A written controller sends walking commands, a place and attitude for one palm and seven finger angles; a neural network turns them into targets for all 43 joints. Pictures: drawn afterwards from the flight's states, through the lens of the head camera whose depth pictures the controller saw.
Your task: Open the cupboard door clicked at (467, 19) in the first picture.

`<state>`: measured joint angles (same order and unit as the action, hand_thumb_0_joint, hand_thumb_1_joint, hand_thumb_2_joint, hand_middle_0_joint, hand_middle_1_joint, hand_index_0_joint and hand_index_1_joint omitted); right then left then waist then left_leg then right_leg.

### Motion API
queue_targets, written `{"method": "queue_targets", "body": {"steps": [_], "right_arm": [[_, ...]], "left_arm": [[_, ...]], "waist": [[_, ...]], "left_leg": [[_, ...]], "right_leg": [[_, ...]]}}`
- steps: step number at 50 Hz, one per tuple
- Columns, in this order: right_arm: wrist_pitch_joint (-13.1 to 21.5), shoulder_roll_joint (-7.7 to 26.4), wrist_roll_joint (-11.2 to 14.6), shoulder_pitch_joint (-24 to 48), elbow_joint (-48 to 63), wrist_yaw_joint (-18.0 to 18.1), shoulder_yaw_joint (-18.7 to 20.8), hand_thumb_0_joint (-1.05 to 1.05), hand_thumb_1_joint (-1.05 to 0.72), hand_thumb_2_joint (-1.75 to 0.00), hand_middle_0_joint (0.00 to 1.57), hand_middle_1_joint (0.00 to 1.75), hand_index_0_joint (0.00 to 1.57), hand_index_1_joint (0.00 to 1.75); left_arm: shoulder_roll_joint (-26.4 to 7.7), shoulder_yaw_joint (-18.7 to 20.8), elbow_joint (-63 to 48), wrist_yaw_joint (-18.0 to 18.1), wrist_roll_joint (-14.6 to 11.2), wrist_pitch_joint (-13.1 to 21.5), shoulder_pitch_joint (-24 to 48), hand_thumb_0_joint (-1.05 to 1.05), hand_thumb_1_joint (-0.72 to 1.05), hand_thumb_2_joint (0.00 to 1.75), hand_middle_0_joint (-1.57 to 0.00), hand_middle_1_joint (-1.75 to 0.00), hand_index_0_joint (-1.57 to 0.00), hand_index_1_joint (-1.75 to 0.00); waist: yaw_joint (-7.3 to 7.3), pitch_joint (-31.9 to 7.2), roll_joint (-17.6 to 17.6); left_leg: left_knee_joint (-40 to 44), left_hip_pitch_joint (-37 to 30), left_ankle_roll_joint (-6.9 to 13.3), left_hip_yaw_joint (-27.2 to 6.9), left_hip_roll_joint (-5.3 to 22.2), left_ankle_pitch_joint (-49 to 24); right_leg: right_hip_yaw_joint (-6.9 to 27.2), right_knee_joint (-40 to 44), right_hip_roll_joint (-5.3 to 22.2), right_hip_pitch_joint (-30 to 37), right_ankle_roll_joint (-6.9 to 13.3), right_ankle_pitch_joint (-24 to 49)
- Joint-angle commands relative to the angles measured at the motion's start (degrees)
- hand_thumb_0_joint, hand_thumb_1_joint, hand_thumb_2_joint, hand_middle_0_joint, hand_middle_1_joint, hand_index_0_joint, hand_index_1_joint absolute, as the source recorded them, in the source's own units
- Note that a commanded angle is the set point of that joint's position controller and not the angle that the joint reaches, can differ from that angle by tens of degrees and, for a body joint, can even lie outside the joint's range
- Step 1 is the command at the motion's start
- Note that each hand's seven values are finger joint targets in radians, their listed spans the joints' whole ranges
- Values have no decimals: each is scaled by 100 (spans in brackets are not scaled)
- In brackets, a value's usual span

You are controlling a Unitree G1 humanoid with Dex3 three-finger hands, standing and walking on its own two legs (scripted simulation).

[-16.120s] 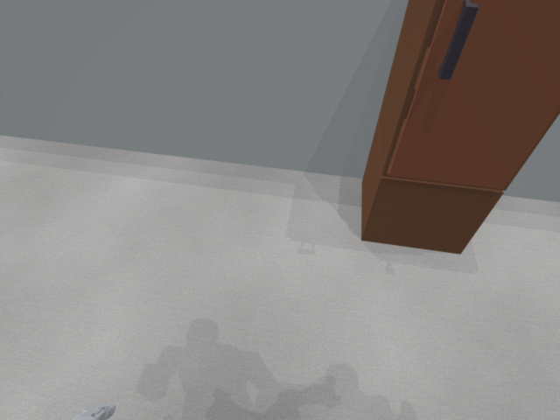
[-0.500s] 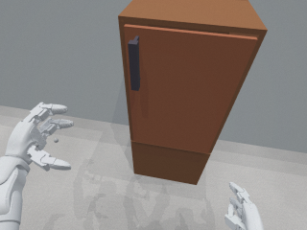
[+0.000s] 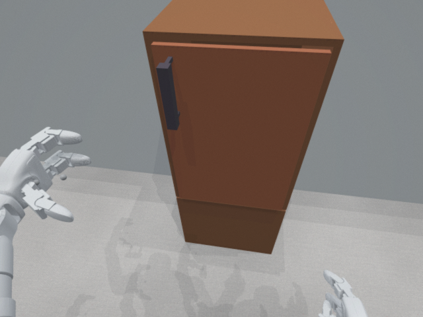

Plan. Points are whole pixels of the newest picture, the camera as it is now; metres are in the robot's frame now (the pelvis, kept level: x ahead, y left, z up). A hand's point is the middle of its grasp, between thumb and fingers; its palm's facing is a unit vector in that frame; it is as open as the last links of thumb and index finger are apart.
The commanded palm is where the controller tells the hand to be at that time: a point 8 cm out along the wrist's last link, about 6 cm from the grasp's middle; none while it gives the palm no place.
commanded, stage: raise the hand with hooked fingers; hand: left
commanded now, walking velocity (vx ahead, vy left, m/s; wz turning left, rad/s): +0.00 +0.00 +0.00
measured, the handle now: (171, 94) +0.58 +0.15 +0.14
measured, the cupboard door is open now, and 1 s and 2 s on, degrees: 0 0 0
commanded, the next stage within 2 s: move the hooked fingers beside the handle in 0.32 s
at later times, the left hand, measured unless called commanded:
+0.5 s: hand (87, 174) +0.30 +0.24 +0.15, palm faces -0.02 -1.00 -0.06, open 14.0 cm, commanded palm +0.28 +0.29 +0.16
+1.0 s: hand (100, 144) +0.38 +0.24 +0.15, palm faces -0.07 -1.00 -0.02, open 14.0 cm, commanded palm +0.36 +0.29 +0.16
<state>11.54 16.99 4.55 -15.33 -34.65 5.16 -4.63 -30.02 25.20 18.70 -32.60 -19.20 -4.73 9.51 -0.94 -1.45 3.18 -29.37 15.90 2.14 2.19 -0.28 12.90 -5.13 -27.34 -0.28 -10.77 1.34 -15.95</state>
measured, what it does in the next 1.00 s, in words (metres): stands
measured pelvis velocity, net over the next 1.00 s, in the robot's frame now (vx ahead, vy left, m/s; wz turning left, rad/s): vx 0.01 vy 0.00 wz -0.02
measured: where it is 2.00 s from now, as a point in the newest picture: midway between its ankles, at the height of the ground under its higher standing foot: outside the picture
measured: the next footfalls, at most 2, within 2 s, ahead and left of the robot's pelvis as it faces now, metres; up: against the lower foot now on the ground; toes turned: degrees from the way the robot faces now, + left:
none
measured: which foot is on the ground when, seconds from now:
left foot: down 0.00-1.00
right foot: down 0.00-1.00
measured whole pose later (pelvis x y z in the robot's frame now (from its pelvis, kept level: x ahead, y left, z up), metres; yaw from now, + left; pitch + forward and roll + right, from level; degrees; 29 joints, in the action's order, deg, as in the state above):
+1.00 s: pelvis +0.01 +0.00 +0.00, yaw -1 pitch +2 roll -1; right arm 10.1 16.7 4.7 -17.7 -35.9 6.0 -3.8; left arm -28.0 22.3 33.6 -27.3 -15.8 0.3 24.9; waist 1.3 -2.0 1.8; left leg -31.3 18.7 2.3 3.3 0.0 14.6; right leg -3.8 -29.7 -0.4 -14.1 1.2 -17.4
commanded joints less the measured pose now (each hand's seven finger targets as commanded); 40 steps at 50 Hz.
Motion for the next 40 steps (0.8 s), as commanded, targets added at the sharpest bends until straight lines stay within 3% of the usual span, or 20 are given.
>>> {"method": "queue_targets", "body": {"steps": [1, 4, 7, 13, 14, 15, 17, 18, 20, 23, 24, 27, 28, 29, 31, 33, 35, 36, 40], "right_arm": [[447, 629, -32, 741, 1003, 31, 319, 0, -90, -90, 20, 30, 20, 30], [458, 617, -44, 712, 960, 58, 317, 0, -90, -90, 20, 30, 20, 30], [450, 607, -12, 700, 888, 101, 335, 0, -90, -90, 20, 30, 20, 30], [424, 632, 31, 757, 917, 132, 353, 0, -90, -90, 20, 30, 20, 30], [395, 649, 28, 748, 916, 122, 347, 0, -90, -90, 20, 30, 20, 30], [389, 658, 43, 770, 911, 119, 360, 0, -90, -90, 20, 30, 20, 30], [372, 646, 49, 764, 922, 120, 363, 0, -90, -90, 20, 30, 20, 30], [377, 640, 49, 792, 933, 119, 362, 0, -90, -90, 20, 30, 20, 30], [355, 627, 44, 825, 953, 112, 356, 0, -90, -90, 20, 30, 20, 30], [350, 602, 55, 779, 916, 149, 350, 0, -90, -90, 20, 30, 20, 30], [322, 627, 58, 746, 869, 166, 352, 0, -90, -90, 20, 30, 20, 30], [338, 630, 55, 689, 816, 217, 358, 0, -90, -90, 20, 30, 20, 30], [353, 607, 58, 711, 825, 227, 337, 0, -90, -90, 20, 30, 20, 30], [339, 619, 50, 671, 834, 226, 347, 0, -90, -90, 20, 30, 20, 30], [328, 656, 54, 607, 777, 231, 359, 0, -90, -90, 20, 30, 20, 30], [314, 658, 62, 586, 773, 234, 351, 0, -90, -90, 20, 30, 20, 30], [281, 699, 66, 514, 727, 221, 360, 0, -90, -90, 20, 30, 20, 30], [278, 715, 63, 503, 724, 220, 367, 0, -90, -90, 20, 30, 20, 30], [254, 716, 35, 419, 790, 177, 378, 0, -90, -90, 20, 30, 20, 30]], "left_arm": [[-1735, 813, -1623, 174, -222, 667, 1649, 0, -50, 30, -30, -120, -30, -120], [-1831, 931, -1650, 339, -189, 750, 1693, 0, -50, 30, -30, -120, -30, -120], [-1589, 740, -1310, 366, -124, 668, 1706, 0, -50, 30, -30, -120, -30, -120], [-1406, 508, -1097, 207, -139, 520, 1670, 0, -50, 30, -30, -120, -30, -120], [-1370, 489, -1057, 173, -192, 514, 1609, 0, -50, 30, -30, -120, -30, -120], [-1444, 571, -1031, 159, -195, 515, 1607, 0, -50, 30, -30, -120, -30, -120], [-1474, 608, -988, 161, -193, 519, 1623, 0, -50, 30, -30, -120, -30, -120], [-1515, 651, -1080, 176, -190, 553, 1657, 0, -50, 30, -30, -120, -30, -120], [-1638, 765, -1132, 227, -198, 565, 1707, 0, -50, 30, -30, -120, -30, -120], [-1610, 668, -1015, 315, -125, 606, 2019, 0, -50, 30, -30, -120, -30, -120], [-1698, 690, -941, 339, -129, 631, 2272, 0, -50, 30, -30, -120, -30, -120], [-1687, 590, -744, 373, -52, 693, 2560, 0, -50, 30, -30, -120, -30, -120], [-1489, 366, -746, 357, -29, 716, 2692, 0, -50, 30, -30, -120, -30, -120], [-1491, 372, -681, 352, -54, 705, 2683, 0, -50, 30, -30, -120, -30, -120], [-1658, 488, -410, 326, -26, 695, 2727, 0, -50, 30, -30, -120, -30, -120], [-1481, 243, -282, 284, 10, 701, 2924, 0, -50, 30, -30, -120, -30, -120], [-1537, 244, 48, 294, 12, 659, 3070, 0, -50, 30, -30, -120, -30, -120], [-1595, 273, 103, 302, 34, 672, 3142, 0, -50, 30, -30, -120, -30, -120], [-1707, 340, 85, 403, 95, 757, 3376, 0, -50, 30, -30, -120, -30, -120]], "waist": [[-113, -1210, 242], [-135, -1024, 351], [-45, -816, 237], [-12, -948, 22], [-22, -961, -296], [-35, -1007, -352], [-39, -965, -348], [-52, -1049, -178], [-86, -1085, -238], [8, -963, -120], [31, -877, -259], [73, -990, -35], [102, -1002, 175], [85, -1098, -73], [90, -1179, -102], [135, -1154, 15], [160, -1016, -177], [150, -1050, -44], [89, -1414, -47]], "left_leg": [[341, -1106, 19, -516, 0, -831], [350, -1014, 33, -443, -9, -786], [327, -902, 57, -362, -14, -676], [121, -778, 76, -322, -33, -660], [44, -693, 79, -320, -17, -746], [7, -614, 85, -323, -33, -735], [-12, -576, 79, -316, -41, -665], [-8, -611, 77, -313, -47, -708], [-65, -521, 73, -316, -46, -708], [-31, -563, 74, -300, -35, -631], [-72, -522, 78, -304, -26, -624], [-20, -616, 84, -320, -36, -604], [1, -708, 82, -313, -46, -640], [-59, -715, 93, -323, -35, -718], [-60, -635, 92, -329, -35, -701], [-2, -712, 86, -338, -40, -654], [1, -593, 82, -361, -15, -567], [17, -618, 79, -356, -18, -585], [47, -774, 87, -391, -20, -786]], "right_leg": [[263, 403, -121, -251, 66, 1056], [318, 466, -99, -206, 48, 1055], [389, 503, -46, -293, -19, 1109], [650, 461, 66, -249, -179, 1297], [732, 421, 94, -148, -264, 1482], [799, 396, 126, -140, -326, 1587], [807, 384, 132, -229, -348, 1534], [795, 364, 137, -177, -327, 1530], [913, 342, 185, -105, -395, 1632], [832, 375, 135, -294, -319, 1397], [888, 382, 133, -293, -369, 1357], [779, 359, 107, -336, -249, 1219], [725, 338, 93, -381, -200, 1253], [774, 312, 94, -332, -245, 1396], [787, 295, 117, -296, -248, 1453], [648, 280, 71, -451, -163, 1313], [631, 301, 51, -561, -143, 1156], [609, 285, 50, -562, -115, 1150], [491, 198, 8, -447, -43, 1291]]}}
